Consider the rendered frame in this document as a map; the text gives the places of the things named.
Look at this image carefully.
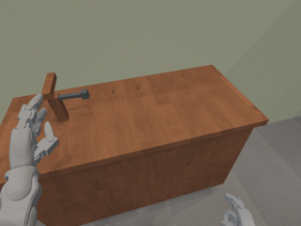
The robot right hand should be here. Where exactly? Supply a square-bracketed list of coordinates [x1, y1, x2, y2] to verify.
[221, 193, 256, 226]

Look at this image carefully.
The tap lever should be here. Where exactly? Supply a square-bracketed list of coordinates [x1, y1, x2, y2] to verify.
[57, 89, 89, 101]

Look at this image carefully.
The robot left forearm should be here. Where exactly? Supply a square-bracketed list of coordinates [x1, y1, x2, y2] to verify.
[0, 166, 42, 226]

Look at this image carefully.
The robot left hand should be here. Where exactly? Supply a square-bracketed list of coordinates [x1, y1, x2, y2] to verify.
[8, 93, 59, 170]

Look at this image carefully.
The counter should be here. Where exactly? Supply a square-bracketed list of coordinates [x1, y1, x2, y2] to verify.
[0, 65, 269, 226]

